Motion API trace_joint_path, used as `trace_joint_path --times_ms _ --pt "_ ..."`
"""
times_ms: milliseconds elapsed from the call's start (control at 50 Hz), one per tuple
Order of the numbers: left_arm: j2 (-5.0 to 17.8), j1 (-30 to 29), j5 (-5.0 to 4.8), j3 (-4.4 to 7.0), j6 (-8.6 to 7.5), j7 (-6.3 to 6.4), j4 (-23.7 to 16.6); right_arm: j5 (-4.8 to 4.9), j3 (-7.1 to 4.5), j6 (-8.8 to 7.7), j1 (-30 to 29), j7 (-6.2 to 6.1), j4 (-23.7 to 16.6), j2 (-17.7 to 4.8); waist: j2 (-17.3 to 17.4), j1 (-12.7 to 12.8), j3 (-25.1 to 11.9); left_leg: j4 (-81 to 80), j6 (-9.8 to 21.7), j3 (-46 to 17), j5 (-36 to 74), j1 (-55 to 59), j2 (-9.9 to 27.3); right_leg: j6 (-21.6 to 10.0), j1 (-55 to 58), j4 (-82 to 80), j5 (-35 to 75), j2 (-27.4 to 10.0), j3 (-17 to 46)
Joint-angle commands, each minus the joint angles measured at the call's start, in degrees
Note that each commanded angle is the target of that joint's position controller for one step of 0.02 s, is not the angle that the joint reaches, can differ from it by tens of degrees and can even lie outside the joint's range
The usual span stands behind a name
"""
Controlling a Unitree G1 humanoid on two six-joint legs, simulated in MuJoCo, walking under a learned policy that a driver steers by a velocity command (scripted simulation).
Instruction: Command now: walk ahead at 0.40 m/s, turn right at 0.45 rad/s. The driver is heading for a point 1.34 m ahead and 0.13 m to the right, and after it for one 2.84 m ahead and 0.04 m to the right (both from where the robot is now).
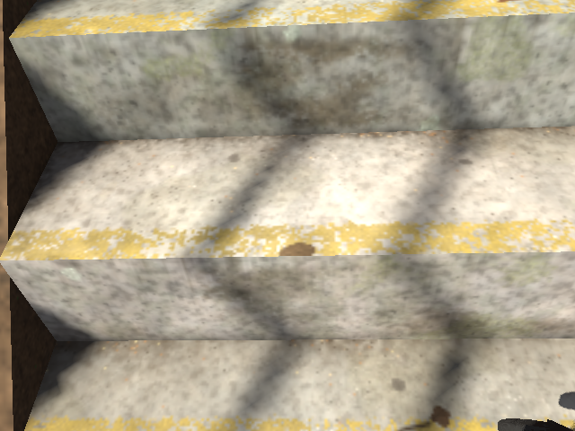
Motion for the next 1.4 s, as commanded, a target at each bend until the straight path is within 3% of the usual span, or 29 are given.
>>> trace_joint_path --times_ms 20,40,100,140,160,220,300,380,400,420,440,460,480,520,540,580,640,720,760,800,820,840,860,880,900,920,980,1100,1400 --pt "12.55 17.67 1.11 2.7 -2.67 -1.58 1.47 1.59 0.88 -3.76 -3.48 3.03 -5.23 3.25 -24.25 2.76 -5.95 57.56 -2.46 -12.4 -3.77 -32.09 -13.5 -24.18 23.83 -30.28 7.71 -20.4 55.34" --pt "12.0 12.32 1.11 2.52 -3.4 -0.88 1.24 2.63 0.85 -5.77 -7.74 4.92 -7.09 2.87 -17.61 2.13 2.62 73.95 -2.07 -17.57 -0.61 -46.32 -11.36 -23.7 22.22 -33.02 -11.42 -21.81 56.11" --pt "5.07 11.07 0.78 -0.15 -3.63 -0.45 3.04 -0.82 3.1 -8.66 -11.84 5.68 -11.28 5.36 -3.38 -0.64 8.99 86.19 0.75 -15.78 9.42 -57.42 -9.95 -14.72 21.45 -25.02 3.93 -16.1 37.55" --pt "1.53 12.14 1.29 -1.82 -3.59 -0.7 4.87 -0.25 4.08 -8.51 -8.19 6.31 -12.56 6.94 -4.08 -2.6 7.71 96.75 2.98 -15.0 7.86 -61.56 -9.95 -11.7 20.75 -22.31 8.95 -14.09 30.68" --pt "-1.08 21.57 0.81 -1.78 -3.26 -0.78 7.72 -1.5 4.65 -8.97 -14.16 5.77 -13.56 7.36 -3.37 3.53 4.87 101.04 3.17 -9.33 6.49 -66.68 -11.75 -12.54 32.01 -21.09 21.71 -11.34 32.54" --pt "1.02 31.41 1.55 -0.9 -3.46 1.64 8.7 -1.69 6.71 -10.48 -20.73 5.89 -19.76 9.48 -7.82 4.92 -1.26 97.52 2.97 -11.39 -1.3 -75.68 -11.02 -12.32 50.74 -18.69 36.25 -13.1 36.63" --pt "3.44 15.37 0.77 -1.12 -2.17 3.81 4.3 -1.04 9.25 -7.53 -18.65 8.01 -21.81 11.79 -5.48 -3.09 0.07 81.28 1.85 -11.39 4.09 -60.2 -5.63 -9.23 20.19 -27.67 16.87 -14.34 29.99" --pt "3.89 20.05 0.76 -0.19 -0.44 3.09 9.45 -1.25 9.96 -5.99 -15.53 5.22 -19.24 14.77 -13.31 -2.93 -0.84 66.92 2.1 -8.36 11.09 -44.81 -3.65 -11.08 10.92 -31.81 21.54 -13.3 23.73" --pt "6.94 15.04 -2.61 0.94 0.36 3.86 6.81 -0.88 10.12 -5.66 -17.23 4.55 -21.39 12.66 -17.11 -5.56 -0.02 42.98 4.75 -7.4 -21.11 -26.28 -6.2 -9.43 -0.06 -34.36 35.97 -11.05 17.94" --pt "6.7 20.04 -2.19 1.1 0.16 3.87 7.68 -0.42 8.12 -5.18 -19.91 3.6 -22.27 9.94 -18.03 -3.96 -2.68 36.62 4.49 -2.3 -30.89 -16.61 -11.63 -10.46 2.11 -31.27 58.97 -10.15 17.74" --pt "1.43 30.19 -1.51 -0.95 -1.19 3.35 11.93 0.01 6.96 -6.49 -21.65 3.49 -22.91 9.33 -11.98 0.0 -11.76 35.42 5.62 -8.83 -20.97 5.48 -9.52 -8.92 -7.28 -20.44 86.86 -9.89 18.1" --pt "8.24 21.97 -2.22 -0.14 -3.5 2.4 10.36 -1.94 4.46 -5.72 -4.76 2.46 -20.94 5.13 -10.84 -10.64 -23.39 26.34 7.18 -24.02 -27.63 15.0 -5.76 -6.55 -6.84 -5.43 103.01 -9.71 16.64" --pt "12.74 18.8 -1.66 1.02 -5.47 -0.25 10.8 -2.78 2.18 -3.98 10.84 1.96 -12.31 -0.62 -3.12 -12.4 -35.11 19.01 8.64 -26.43 -33.54 18.75 -9.3 -8.19 -1.09 1.68 96.68 -5.94 13.22" --pt "5.56 9.71 -0.36 -0.2 -7.54 -4.16 8.88 -4.73 -0.49 0.34 19.06 1.29 -1.85 -4.25 23.51 -12.22 -36.82 -0.97 16.47 -57.9 -46.88 18.97 2.02 -8.04 -20.45 45.56 24.4 2.92 17.66" --pt "2.4 -3.41 -1.74 -1.01 -7.18 -5.49 2.35 -5.19 0.15 1.57 9.71 1.82 -2.46 -2.09 18.68 -11.95 -26.64 -8.72 15.36 -61.9 -53.07 0.69 2.73 -5.89 -27.47 67.91 10.3 5.05 20.49" --pt "-3.51 -4.54 -1.4 -3.25 -3.9 -4.33 -3.68 -4.06 2.53 1.54 -7.91 1.37 -1.09 6.92 7.11 2.03 -2.19 -3.96 9.58 -41.46 -46.36 -32.84 -0.61 -1.6 -24.46 70.31 1.21 4.51 14.87" --pt "2.62 15.86 -0.15 -2.84 0.14 -1.77 5.37 -2.4 2.65 -0.96 -19.43 2.01 -0.36 4.69 0.66 11.67 2.29 -0.68 7.44 -21.22 -35.49 -52.74 -3.35 4.7 -4.32 73.05 20.25 5.49 1.71" --pt "5.21 15.66 -0.88 -3.06 1.46 0.33 2.94 -2.2 3.19 -2.97 -21.27 0.91 -3.09 2.52 0.59 10.53 6.07 11.19 4.96 -17.69 -28.35 -54.91 -4.27 -0.91 2.65 37.6 14.75 -2.23 4.58" --pt "3.11 13.69 0.94 -4.03 2.36 -0.67 4.42 0.52 4.33 -1.35 -18.95 -1.23 -6.89 5.66 -4.68 7.05 11.33 22.68 1.35 -6.89 -20.34 -51.58 -8.91 -4.25 7.01 -9.02 26.93 -1.99 -6.75" --pt "0.07 9.79 -2.08 -4.71 1.3 -2.21 7.58 1.13 5.31 -0.32 -5.42 -1.94 -7.24 11.1 -15.87 -0.4 6.78 70.92 2.46 -4.19 -15.22 -48.32 -14.22 -8.43 9.58 -22.22 39.55 -8.25 -2.85" --pt "-1.36 -0.7 -0.85 -6.79 0.57 -3.22 5.42 1.87 5.44 -0.68 3.97 -1.27 -6.63 13.65 -15.01 -7.42 7.36 96.19 1.85 -13.72 -13.82 -50.36 -18.89 -4.58 4.82 -24.62 43.83 -8.3 1.77" --pt "-0.26 -6.98 3.35 -8.48 0.86 -3.56 2.63 2.32 5.91 -1.14 5.41 0.2 -7.63 18.35 -8.4 -12.56 5.06 114.48 1.47 -24.06 -10.88 -57.9 -20.41 1.16 6.08 -11.17 43.36 -8.41 7.57" --pt "8.25 3.08 4.01 -3.94 0.16 -2.98 2.25 3.07 7.36 -3.42 7.38 2.14 -10.37 16.97 -5.38 -11.83 3.46 115.22 0.33 -23.63 -1.04 -63.88 -17.74 2.76 9.07 -5.22 51.62 -14.79 13.65" --pt "12.98 11.7 0.58 -1.62 -0.21 -2.35 3.38 0.82 7.33 -5.4 9.6 3.11 -9.18 12.88 1.86 -8.34 -1.22 104.1 0.39 -25.93 8.62 -72.61 -13.86 3.56 21.65 -7.2 28.31 -16.81 17.33" --pt "20.42 9.64 2.52 0.81 -2.6 -0.35 1.77 2.33 6.66 -4.71 2.46 2.58 -11.23 7.64 -5.72 -5.98 -0.86 91.8 -2.25 -27.48 14.14 -73.29 -5.26 -8.19 17.9 -25.52 -14.4 -30.99 43.09" --pt "13.56 5.8 4.32 -0.63 -4.27 0.51 1.93 1.44 4.24 -3.34 -8.87 0.76 -10.82 -0.2 2.36 -1.83 3.52 86.63 -3.61 -26.83 20.51 -69.75 -4.88 -10.32 11.67 -30.08 -23.34 -28.93 53.47" --pt "6.56 4.94 2.87 -3.14 -5.58 2.08 3.29 -1.33 2.08 -0.12 -14.32 -0.74 -10.45 -0.29 -1.87 -0.24 6.24 80.99 -3.61 -21.66 23.08 -62.54 -7.46 -8.93 9.78 -30.7 -18.15 -22.54 42.59" --pt "0.0 16.06 1.04 -3.37 -4.73 2.39 7.95 -0.91 1.8 -1.46 -1.36 2.46 -0.78 7.89 -7.09 -0.39 7.12 72.15 -0.05 -16.62 26.92 -52.42 -10.73 -5.89 13.28 -23.06 -4.97 -13.08 20.06" --pt "0.9 17.78 1.17 -2.26 -5.15 1.65 14.58 0.16 3.64 -2.24 -3.99 2.01 -2.46 8.47 -6.77 -0.12 13.18 90.44 0.9 -19.66 6.2 -72.11 -7.3 -10.65 19.99 -30.26 -4.33 -20.43 20.59"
